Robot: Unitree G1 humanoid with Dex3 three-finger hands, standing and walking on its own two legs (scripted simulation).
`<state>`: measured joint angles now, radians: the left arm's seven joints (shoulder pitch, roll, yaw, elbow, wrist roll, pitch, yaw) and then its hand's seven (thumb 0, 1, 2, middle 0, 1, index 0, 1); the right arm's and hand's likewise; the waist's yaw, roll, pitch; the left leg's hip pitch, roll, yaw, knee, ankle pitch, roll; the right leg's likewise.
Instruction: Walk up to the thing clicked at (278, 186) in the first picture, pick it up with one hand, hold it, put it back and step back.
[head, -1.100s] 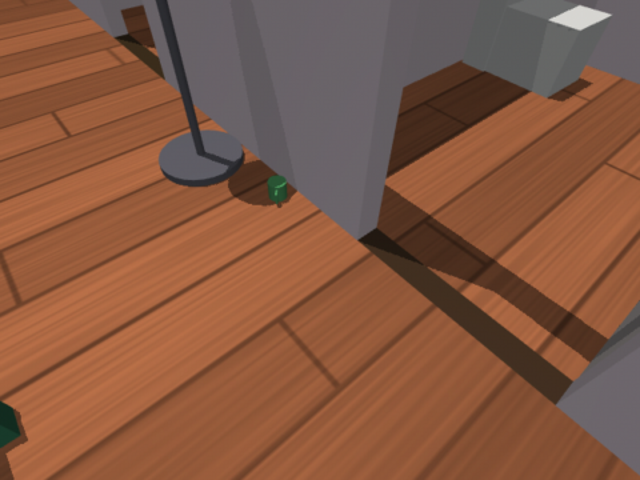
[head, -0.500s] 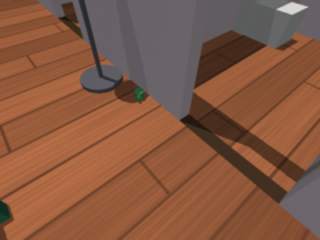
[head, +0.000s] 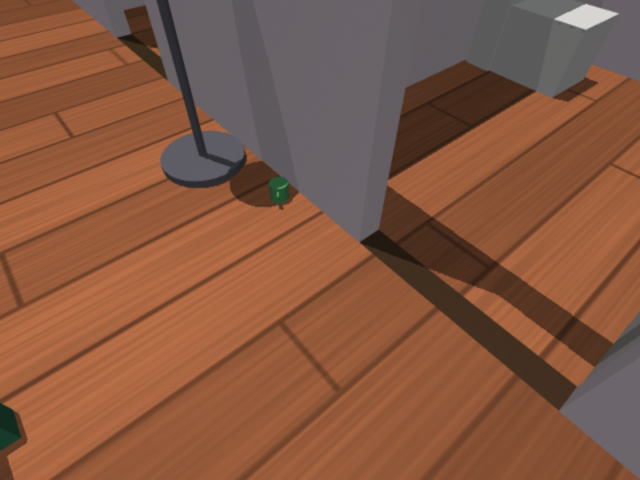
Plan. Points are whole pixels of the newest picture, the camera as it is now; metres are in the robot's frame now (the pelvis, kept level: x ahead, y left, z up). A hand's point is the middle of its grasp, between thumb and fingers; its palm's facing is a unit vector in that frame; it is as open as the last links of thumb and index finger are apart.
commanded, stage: stand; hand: left
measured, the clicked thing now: (278, 192) +1.40 +0.19 -0.74
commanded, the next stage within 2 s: walk up in 0.02 s
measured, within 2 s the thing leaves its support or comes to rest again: neither
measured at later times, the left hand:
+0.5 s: hand (59, 387) +0.28 +0.42 -0.14, palm faces -0.37 -0.77 -0.52, open 7.4 cm
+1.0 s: hand (156, 240) +0.58 +0.35 -0.14, palm faces -0.57 -0.62 -0.54, open 7.4 cm
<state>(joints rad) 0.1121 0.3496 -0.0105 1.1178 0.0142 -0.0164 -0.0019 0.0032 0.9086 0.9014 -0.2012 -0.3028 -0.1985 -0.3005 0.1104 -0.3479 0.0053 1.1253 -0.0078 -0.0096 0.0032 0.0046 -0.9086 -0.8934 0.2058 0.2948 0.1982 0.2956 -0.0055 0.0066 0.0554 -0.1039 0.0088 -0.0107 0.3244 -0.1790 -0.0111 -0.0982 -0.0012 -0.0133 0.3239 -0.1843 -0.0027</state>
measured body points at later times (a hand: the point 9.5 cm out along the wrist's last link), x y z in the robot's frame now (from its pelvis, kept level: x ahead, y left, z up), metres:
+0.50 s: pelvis +0.11 +0.13 -0.01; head +0.13 +0.12 +0.44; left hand +0.30 +0.45 -0.10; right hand +0.05 -0.20 -0.12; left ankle +0.14 +0.23 -0.75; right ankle +0.06 -0.01 -0.68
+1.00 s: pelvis +0.34 +0.17 -0.04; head +0.33 +0.12 +0.41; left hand +0.61 +0.38 -0.11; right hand +0.24 -0.17 -0.14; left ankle +0.54 +0.26 -0.70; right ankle +0.24 +0.01 -0.75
